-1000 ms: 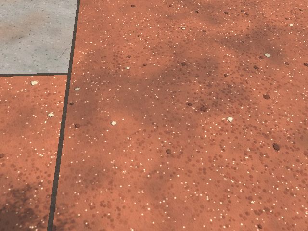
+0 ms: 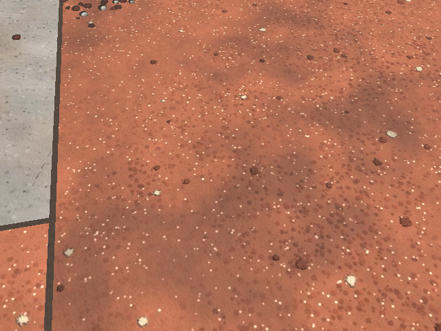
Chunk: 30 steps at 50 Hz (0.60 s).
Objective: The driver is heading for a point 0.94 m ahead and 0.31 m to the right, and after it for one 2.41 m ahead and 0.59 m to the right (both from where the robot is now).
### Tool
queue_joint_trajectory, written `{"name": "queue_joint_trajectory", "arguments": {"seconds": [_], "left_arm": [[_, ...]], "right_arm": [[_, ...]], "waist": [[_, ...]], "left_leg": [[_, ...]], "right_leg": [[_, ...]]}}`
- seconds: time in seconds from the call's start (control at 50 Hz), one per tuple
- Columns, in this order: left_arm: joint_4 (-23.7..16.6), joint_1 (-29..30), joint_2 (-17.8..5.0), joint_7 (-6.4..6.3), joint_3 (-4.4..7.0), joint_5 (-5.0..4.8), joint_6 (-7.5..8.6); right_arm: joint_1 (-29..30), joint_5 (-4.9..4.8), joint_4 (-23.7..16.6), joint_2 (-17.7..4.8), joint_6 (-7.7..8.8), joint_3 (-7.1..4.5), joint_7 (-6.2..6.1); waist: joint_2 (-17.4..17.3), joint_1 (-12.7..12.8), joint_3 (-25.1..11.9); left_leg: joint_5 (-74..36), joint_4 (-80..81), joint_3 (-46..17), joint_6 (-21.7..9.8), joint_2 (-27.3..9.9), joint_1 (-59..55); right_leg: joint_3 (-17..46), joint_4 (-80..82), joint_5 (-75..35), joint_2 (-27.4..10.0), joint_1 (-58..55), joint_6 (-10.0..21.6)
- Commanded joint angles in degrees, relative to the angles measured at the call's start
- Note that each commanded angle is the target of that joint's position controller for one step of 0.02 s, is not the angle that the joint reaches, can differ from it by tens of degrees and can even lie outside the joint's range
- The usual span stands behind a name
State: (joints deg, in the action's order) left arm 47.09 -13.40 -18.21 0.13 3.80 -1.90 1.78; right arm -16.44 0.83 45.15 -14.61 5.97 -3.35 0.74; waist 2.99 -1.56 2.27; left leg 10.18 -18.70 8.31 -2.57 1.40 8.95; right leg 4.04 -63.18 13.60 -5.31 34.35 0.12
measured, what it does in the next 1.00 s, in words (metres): walks ahead, turning right: right foot, then left foot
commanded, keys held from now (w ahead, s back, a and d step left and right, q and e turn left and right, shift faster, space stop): w+e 0.16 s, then e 0.60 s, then no key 0.24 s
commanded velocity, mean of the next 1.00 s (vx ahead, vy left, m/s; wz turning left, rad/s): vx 0.20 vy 0.00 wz -0.51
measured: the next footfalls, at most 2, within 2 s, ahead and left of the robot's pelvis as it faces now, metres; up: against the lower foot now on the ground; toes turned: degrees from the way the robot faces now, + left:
right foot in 0.30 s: +0.32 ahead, -0.15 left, +0.00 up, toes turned -12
left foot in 0.82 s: +0.44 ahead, +0.03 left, +0.00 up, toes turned -34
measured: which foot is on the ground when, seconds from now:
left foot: down 0.00-0.28, up 0.30-0.80, down 0.82-1.00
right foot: up 0.00-0.28, down 0.30-0.82, up 0.84-1.00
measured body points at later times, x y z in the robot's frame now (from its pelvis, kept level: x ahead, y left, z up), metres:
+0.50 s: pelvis +0.23 -0.07 -0.01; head +0.28 -0.10 +0.44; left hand +0.44 +0.17 -0.10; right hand +0.31 -0.38 -0.12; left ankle +0.27 +0.11 -0.66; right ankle +0.28 -0.14 -0.74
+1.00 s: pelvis +0.32 -0.04 +0.00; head +0.36 -0.04 +0.44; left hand +0.61 +0.12 -0.11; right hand +0.30 -0.35 -0.10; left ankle +0.41 +0.05 -0.74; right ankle +0.22 -0.14 -0.67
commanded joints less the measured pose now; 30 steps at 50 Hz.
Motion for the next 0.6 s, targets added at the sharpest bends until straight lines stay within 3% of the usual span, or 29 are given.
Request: {"name": "queue_joint_trajectory", "arguments": {"seconds": [0.02,0.08,0.16,0.2,0.22,0.26,0.28,0.3,0.32,0.34,0.36,0.38,0.4,0.42,0.46,0.52,0.6], "left_arm": [[-3.75,-0.37,-1.55,0.12,0.52,0.39,-0.34],[-5.37,4.28,-0.46,1.27,0.01,0.63,0.21],[-8.82,11.47,0.12,2.59,-0.49,0.74,0.38],[-10.34,12.50,-0.59,3.25,-0.12,1.16,0.39],[-10.70,11.21,-1.47,3.48,0.39,1.40,0.36],[-9.17,2.24,-4.60,3.53,2.19,1.19,0.24],[-7.21,-5.86,-7.58,2.82,3.87,1.23,0.21],[-6.48,-9.70,-12.28,1.28,5.21,1.33,-0.38],[-9.12,-5.18,-17.64,0.77,5.23,2.70,-0.28],[-11.16,-6.44,-14.28,1.49,4.65,2.56,-0.08],[-11.40,-3.01,-11.43,1.79,3.89,1.94,0.33],[-11.15,0.27,-8.86,1.61,3.32,0.68,0.44],[-11.53,2.76,-7.06,1.22,2.74,0.40,0.21],[-12.15,4.13,-6.64,0.86,2.55,1.23,-0.02],[-12.62,4.85,-7.32,0.47,2.81,2.25,-0.17],[-12.28,3.77,-8.64,-0.63,3.19,1.78,-0.67],[-12.82,4.03,-8.75,-2.04,3.09,1.12,-2.52]], "right_arm": [[3.16,0.17,-2.81,-7.58,1.17,-2.01,-0.68],[2.82,-0.04,-2.00,-8.99,0.58,-2.38,-1.27],[-0.65,-1.02,-0.01,-10.69,-0.70,-3.09,-1.65],[0.21,-1.55,0.24,-11.53,-1.89,-3.38,-1.94],[0.89,-1.87,0.02,-12.40,-2.47,-3.60,-2.27],[2.64,-2.65,-0.83,-13.61,-3.54,-3.97,-2.83],[3.92,-3.04,-1.34,-12.85,-3.65,-3.61,-2.85],[1.56,-1.20,-2.27,-9.36,-3.03,-2.41,-2.57],[-6.49,1.36,-3.86,-3.20,-2.02,-0.33,-1.64],[-3.36,-0.53,-3.26,-8.89,-1.05,-1.04,-1.03],[2.82,-2.47,-5.05,-10.41,-0.90,-1.55,-1.11],[4.96,-1.81,-5.24,-9.77,-1.13,-1.45,-1.90],[5.26,-0.75,-4.77,-10.15,-1.81,-1.72,-2.66],[4.30,-0.48,-4.86,-10.69,-2.68,-2.04,-2.90],[2.51,-0.09,-4.83,-9.27,-3.76,-1.89,-3.08],[3.66,0.25,-5.36,-7.93,-4.37,-1.43,-3.56],[8.35,-0.27,-6.81,-7.76,-5.09,-1.28,-3.48]], "waist": [[-6.44,1.56,0.08],[-5.77,0.04,1.26],[-4.66,-2.61,3.53],[-5.40,-1.73,3.83],[-6.56,-0.49,2.13],[-8.34,4.45,-3.93],[-6.88,8.97,-8.14],[1.83,9.26,-12.38],[12.95,1.04,-20.71],[3.42,6.48,-30.42],[0.25,6.35,-21.97],[-3.42,4.36,-13.88],[-3.46,2.68,-9.90],[-1.83,0.92,-8.70],[-0.25,-0.47,-8.95],[0.27,-0.19,-10.73],[2.29,1.36,-10.33]], "left_leg": [[-13.57,11.49,-7.83,-8.09,-16.18,-2.49],[-14.26,12.12,-2.25,-6.97,-14.97,-3.56],[-16.58,10.85,1.20,-6.45,-17.02,-9.69],[-29.42,6.04,3.07,-5.25,-17.41,-12.44],[-39.80,2.07,3.74,-4.42,-17.29,-13.45],[-53.00,-11.24,4.33,-2.47,-15.95,-13.22],[-47.96,-22.88,5.18,-0.13,-13.48,-8.68],[-18.14,-40.03,4.92,3.82,-9.26,4.97],[31.63,-61.43,-2.55,7.71,1.50,25.56],[30.72,-66.02,-14.09,6.97,0.88,27.22],[25.00,-63.51,-14.20,5.58,-1.62,30.32],[19.97,-58.50,-13.21,5.41,-3.90,31.31],[16.95,-54.85,-13.11,5.64,-5.38,29.15],[14.86,-52.75,-13.50,5.68,-5.91,25.04],[12.96,-49.50,-12.74,6.49,-4.95,21.36],[9.48,-42.90,-12.89,8.07,-3.67,22.27],[4.11,-33.95,-14.41,8.99,-2.63,23.15]], "right_leg": [[2.54,5.00,-7.01,-2.50,5.33,-0.99],[-0.45,15.85,-15.08,-1.86,3.81,-0.61],[-4.12,23.99,-15.53,-0.99,5.06,1.16],[-6.46,26.82,-12.36,0.73,3.94,2.36],[-8.14,27.20,-10.01,2.63,0.97,3.17],[-10.67,28.12,-7.01,7.26,-10.28,5.44],[-9.95,33.38,-13.49,9.16,-22.15,7.44],[1.05,33.63,-33.35,1.90,-37.39,10.57],[28.19,30.98,-53.15,-13.82,-54.43,23.63],[34.24,37.09,-43.67,-16.13,-54.76,26.32],[26.62,39.40,-37.52,-13.27,-48.13,23.24],[21.06,40.80,-32.25,-9.76,-39.24,19.79],[17.78,42.20,-30.34,-7.74,-31.61,17.89],[15.99,43.65,-30.44,-6.32,-25.57,17.16],[13.68,44.34,-34.68,-4.73,-20.25,17.07],[12.44,43.13,-36.58,-3.29,-20.19,16.22],[15.55,43.09,-17.91,-1.36,-20.60,13.25]]}}
Velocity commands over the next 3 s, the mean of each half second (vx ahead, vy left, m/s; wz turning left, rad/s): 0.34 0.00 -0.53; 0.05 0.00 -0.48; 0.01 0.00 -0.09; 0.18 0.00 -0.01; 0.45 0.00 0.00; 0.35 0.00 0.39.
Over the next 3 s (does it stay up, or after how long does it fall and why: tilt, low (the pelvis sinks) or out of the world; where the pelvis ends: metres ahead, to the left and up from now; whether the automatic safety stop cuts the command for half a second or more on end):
stays up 0.85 -0.34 -0.02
